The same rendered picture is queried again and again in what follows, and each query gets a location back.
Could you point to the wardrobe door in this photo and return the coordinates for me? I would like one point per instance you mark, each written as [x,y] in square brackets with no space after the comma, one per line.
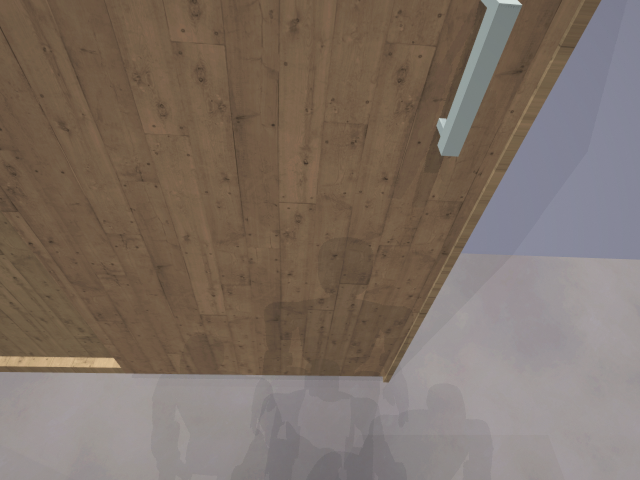
[36,317]
[251,187]

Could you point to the handle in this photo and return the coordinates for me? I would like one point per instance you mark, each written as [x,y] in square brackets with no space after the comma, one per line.
[492,37]

